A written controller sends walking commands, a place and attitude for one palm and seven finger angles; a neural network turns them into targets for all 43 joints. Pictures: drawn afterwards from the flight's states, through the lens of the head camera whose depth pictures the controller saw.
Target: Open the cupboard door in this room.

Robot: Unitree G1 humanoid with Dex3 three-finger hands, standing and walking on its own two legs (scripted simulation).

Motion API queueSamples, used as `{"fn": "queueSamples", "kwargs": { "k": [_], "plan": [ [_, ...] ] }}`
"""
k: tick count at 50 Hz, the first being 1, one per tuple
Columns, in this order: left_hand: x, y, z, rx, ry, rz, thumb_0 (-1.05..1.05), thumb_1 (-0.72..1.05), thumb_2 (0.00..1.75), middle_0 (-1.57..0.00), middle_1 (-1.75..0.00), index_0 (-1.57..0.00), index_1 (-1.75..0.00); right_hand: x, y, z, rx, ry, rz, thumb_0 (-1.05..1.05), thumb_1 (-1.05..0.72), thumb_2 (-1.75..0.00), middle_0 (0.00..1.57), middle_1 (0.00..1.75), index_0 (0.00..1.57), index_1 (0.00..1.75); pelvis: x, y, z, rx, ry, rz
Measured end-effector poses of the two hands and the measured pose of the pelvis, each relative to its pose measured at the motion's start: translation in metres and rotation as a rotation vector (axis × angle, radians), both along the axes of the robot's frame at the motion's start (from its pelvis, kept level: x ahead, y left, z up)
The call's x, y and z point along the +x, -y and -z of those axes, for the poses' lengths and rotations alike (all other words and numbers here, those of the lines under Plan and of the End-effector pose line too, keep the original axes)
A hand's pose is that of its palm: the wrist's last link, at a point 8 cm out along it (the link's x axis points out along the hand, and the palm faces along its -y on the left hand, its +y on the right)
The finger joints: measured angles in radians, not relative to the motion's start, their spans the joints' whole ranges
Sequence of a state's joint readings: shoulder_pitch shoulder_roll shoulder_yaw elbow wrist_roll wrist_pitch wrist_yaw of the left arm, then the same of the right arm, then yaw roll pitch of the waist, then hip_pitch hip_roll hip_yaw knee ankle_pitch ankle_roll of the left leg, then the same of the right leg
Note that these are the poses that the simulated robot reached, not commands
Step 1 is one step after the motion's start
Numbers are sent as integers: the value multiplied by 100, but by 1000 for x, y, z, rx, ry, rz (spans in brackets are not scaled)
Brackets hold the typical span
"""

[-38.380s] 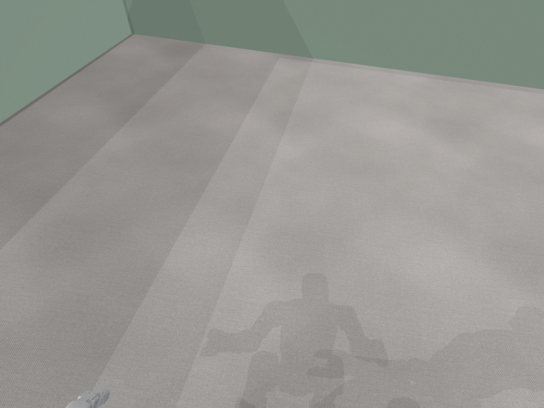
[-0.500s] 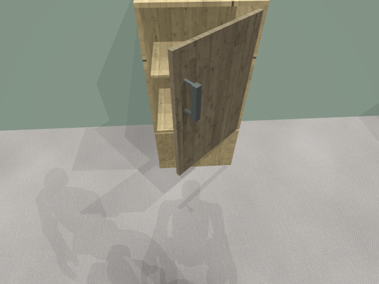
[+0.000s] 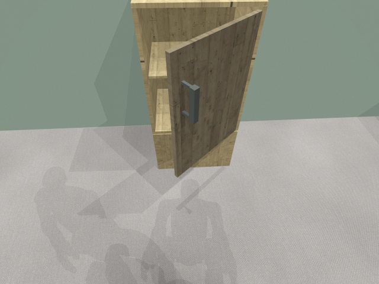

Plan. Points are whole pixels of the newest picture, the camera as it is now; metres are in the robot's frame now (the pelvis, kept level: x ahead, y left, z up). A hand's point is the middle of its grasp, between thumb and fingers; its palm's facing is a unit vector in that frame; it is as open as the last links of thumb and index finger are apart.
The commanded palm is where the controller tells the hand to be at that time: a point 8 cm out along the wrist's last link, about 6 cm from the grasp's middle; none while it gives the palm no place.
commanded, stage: walk to a spot facing it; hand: left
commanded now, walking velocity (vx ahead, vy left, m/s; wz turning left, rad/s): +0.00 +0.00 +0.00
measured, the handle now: (189, 102) +0.62 +0.03 +0.01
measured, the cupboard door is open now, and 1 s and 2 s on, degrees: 41 41 41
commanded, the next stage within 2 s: none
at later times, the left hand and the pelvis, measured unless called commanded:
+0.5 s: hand out of the picture +0.06 +0.17 -0.18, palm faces -0.09 -0.95 -0.30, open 7.3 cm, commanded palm none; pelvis +0.00 -0.03 -0.02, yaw -10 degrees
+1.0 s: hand out of the picture +0.12 +0.15 -0.17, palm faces -0.31 -0.92 -0.23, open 7.3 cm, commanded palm none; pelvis +0.03 -0.02 +0.00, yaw -25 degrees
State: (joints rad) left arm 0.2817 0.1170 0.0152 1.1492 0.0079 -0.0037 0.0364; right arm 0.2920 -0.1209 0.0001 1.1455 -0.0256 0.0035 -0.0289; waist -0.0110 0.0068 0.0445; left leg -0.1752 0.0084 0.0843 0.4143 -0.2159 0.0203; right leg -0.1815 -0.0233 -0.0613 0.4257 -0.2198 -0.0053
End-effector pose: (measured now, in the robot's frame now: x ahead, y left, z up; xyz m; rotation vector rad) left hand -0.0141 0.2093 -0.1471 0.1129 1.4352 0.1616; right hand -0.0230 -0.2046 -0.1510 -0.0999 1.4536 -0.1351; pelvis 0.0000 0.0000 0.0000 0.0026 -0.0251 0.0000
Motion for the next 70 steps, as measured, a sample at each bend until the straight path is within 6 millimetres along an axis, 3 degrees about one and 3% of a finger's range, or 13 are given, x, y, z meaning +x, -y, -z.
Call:
{"fn": "queueSamples", "kwargs": {
  "k": [15, 21, 26, 34, 41, 50, 56, 63, 70],
  "plan": [
    [19, -10, 3, 24, -26, 42, 0, 91, 90, -20, -30, -20, -30, 7, 13, 6, -27, 20, 74, 0, -91, -90, 20, 30, 20, 30, 0, 5, 7, 7, -17, 72],
    [48, -15, 0, 77, 9, 101, 0, 91, 90, -20, -30, -20, -30, 12, 39, 17, -44, 63, 120, 0, -91, -90, 20, 30, 20, 30, 0, 16, 16, 36, -23, 140],
    [77, -4, -7, 133, 71, 159, 0, 91, 90, -20, -30, -20, -30, 25, 70, 30, -43, 105, 159, 0, -91, -90, 20, 30, 20, 30, 3, 35, 22, 39, -28, 187],
    [97, 21, -22, 129, 80, 225, 0, 91, 90, -20, -30, -20, -30, 64, 106, -1, -87, 224, 211, 0, -91, -90, 20, 30, 20, 30, 4, 50, 3, 51, -45, 278],
    [113, 31, -20, 89, 86, 286, 0, 91, 90, -21, -30, -20, -30, 85, 118, -18, -138, 310, 255, 0, -91, -90, 20, 30, 20, 30, 12, 47, 0, 34, -43, 352],
    [143, 12, -8, 48, 74, 385, 0, 91, 90, -21, -30, -20, -30, 86, 96, -31, -178, 337, 318, 0, -91, -90, 20, 30, 20, 30, 27, 23, 2, 16, -48, 443],
    [189, -15, 10, 37, 81, 462, 0, 91, 90, -21, -30, -20, -30, 72, 65, -30, -230, 341, 385, 0, -91, -90, 20, 30, 20, 30, 45, -6, 13, -17, -73, 504],
    [260, -14, 0, 21, 158, 604, 0, 91, 90, -20, -30, -20, -30, 10, 16, -39, -231, 197, 475, 0, -91, -90, 20, 30, 20, 30, 53, -22, 1, -37, -55, 618],
    [302, 26, -8, -5, 190, 760, 0, 92, 90, -20, -30, -20, -30, -54, -21, -34, -202, 94, 650, 0, -90, -90, 20, 30, 20, 30, 56, -23, -2, -29, -60, 732]
  ]
}}
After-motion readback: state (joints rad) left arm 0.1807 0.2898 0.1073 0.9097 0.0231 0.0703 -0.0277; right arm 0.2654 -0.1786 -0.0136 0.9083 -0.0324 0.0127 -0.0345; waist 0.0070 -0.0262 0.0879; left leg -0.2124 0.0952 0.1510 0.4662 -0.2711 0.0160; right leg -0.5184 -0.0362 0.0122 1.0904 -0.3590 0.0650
